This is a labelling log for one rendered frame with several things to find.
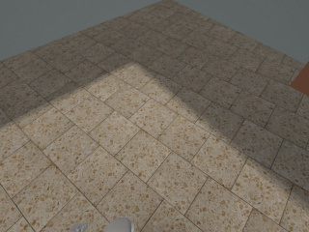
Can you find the cupboard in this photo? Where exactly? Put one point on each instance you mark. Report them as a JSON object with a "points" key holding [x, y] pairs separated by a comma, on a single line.
{"points": [[301, 82]]}

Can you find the robot left hand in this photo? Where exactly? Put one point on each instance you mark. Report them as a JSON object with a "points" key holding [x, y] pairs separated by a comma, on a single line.
{"points": [[81, 227]]}

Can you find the robot left thigh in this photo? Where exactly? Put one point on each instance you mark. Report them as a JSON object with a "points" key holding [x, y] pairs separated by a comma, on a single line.
{"points": [[121, 224]]}

